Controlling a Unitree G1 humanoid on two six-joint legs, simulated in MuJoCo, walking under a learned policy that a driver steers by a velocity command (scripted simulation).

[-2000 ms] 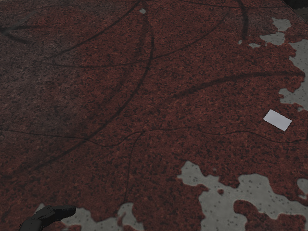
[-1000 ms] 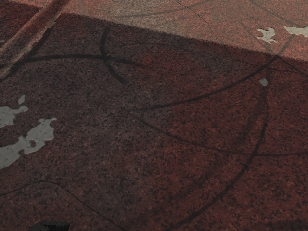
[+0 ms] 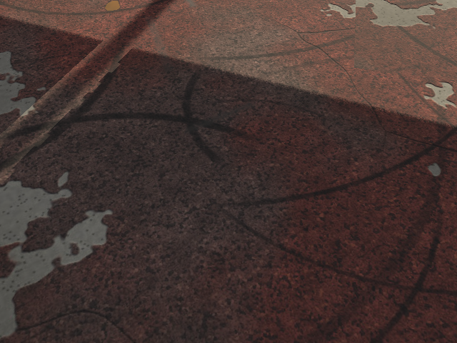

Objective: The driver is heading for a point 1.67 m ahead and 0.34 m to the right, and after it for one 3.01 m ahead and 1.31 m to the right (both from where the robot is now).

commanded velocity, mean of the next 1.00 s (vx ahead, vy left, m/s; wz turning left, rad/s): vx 0.00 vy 0.00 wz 0.00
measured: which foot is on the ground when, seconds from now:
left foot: down 0.00-1.00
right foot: down 0.00-1.00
